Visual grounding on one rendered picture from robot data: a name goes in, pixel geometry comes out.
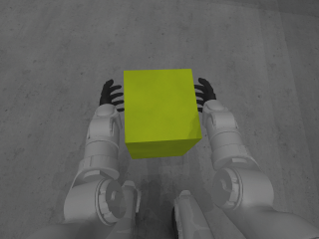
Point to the right robot upper arm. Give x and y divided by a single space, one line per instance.
246 197

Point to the carton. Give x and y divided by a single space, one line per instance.
161 114

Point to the robot right hand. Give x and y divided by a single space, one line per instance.
207 94

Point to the robot left thigh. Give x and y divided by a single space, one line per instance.
125 229

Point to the robot left hand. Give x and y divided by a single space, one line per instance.
106 97

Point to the robot right forearm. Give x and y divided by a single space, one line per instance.
225 139

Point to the robot left shin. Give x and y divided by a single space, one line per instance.
129 183

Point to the left robot upper arm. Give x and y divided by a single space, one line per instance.
91 211

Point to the robot left forearm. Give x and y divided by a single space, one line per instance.
101 147

